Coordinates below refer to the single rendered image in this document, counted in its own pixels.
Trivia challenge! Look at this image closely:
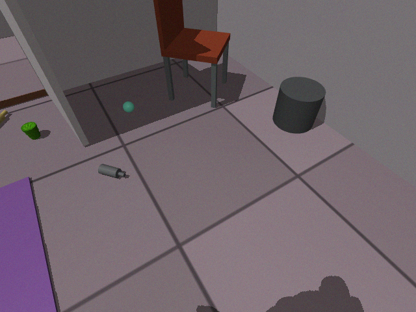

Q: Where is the chair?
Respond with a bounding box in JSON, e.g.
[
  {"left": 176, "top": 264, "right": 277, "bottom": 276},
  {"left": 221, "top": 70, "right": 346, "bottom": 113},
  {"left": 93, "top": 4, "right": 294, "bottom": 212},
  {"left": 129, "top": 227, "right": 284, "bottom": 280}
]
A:
[{"left": 153, "top": 0, "right": 230, "bottom": 108}]

